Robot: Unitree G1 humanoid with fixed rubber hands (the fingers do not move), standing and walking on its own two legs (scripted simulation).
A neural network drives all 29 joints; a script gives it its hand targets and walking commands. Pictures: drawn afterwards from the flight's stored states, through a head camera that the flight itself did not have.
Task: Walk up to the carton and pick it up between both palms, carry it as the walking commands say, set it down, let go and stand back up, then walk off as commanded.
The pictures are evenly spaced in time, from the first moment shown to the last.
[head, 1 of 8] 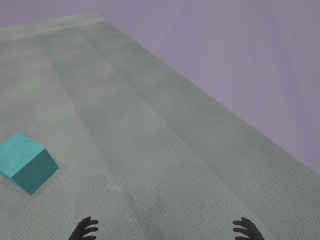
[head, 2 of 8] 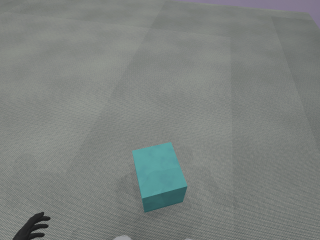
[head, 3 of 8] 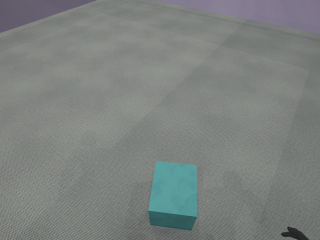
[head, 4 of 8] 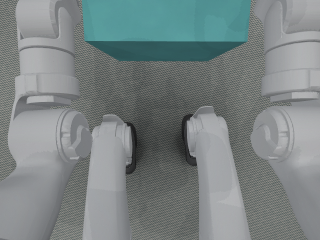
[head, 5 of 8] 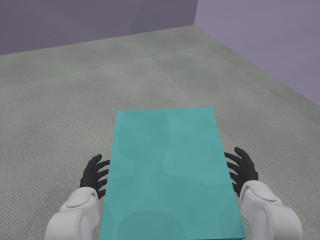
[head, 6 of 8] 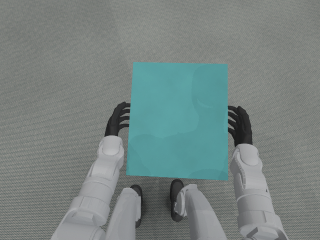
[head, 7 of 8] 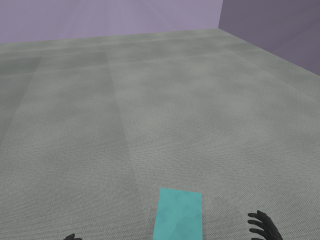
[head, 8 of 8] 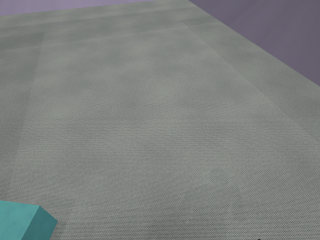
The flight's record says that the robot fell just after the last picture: no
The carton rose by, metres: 0.72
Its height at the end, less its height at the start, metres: +0.00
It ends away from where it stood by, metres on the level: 1.42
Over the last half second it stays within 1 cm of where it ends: yes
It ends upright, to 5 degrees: yes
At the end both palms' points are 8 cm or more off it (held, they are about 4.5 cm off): yes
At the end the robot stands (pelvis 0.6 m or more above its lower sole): yes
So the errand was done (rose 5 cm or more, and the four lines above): yes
